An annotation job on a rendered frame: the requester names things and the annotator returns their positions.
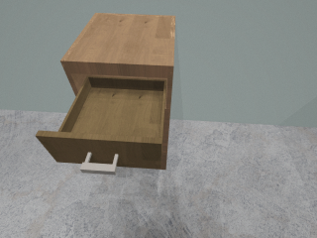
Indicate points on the drawer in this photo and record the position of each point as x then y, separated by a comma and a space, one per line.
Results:
112, 116

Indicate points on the handle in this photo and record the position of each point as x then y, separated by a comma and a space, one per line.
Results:
100, 169

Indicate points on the cabinet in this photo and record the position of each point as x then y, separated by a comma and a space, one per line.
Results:
126, 46

